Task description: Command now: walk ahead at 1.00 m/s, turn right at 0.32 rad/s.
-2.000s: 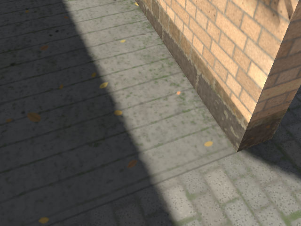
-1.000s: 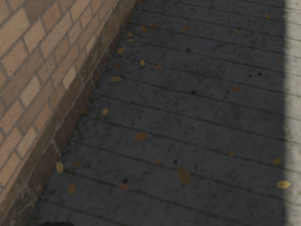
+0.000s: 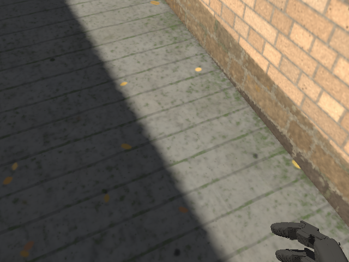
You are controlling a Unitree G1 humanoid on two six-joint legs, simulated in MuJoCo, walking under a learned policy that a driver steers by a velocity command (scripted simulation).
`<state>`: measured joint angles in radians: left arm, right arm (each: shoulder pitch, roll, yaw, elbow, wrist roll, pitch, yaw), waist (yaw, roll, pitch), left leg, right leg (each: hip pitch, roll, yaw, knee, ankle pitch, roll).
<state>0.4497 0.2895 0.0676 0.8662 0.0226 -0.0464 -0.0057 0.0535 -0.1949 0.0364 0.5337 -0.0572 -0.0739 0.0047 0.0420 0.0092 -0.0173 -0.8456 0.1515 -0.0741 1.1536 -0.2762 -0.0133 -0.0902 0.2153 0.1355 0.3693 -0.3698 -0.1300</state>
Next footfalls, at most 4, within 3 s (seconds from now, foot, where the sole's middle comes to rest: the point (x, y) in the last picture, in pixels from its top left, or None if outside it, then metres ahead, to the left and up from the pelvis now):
0.16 left None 0.39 0.15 -0.73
0.56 right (184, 188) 0.78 0.02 -0.71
1.00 left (96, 139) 0.99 0.42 -0.67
1.42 right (54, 76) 1.37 0.70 -0.63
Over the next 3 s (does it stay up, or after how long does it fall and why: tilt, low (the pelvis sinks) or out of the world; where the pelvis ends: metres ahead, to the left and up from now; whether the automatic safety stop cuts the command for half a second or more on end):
stays up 2.40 1.32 0.20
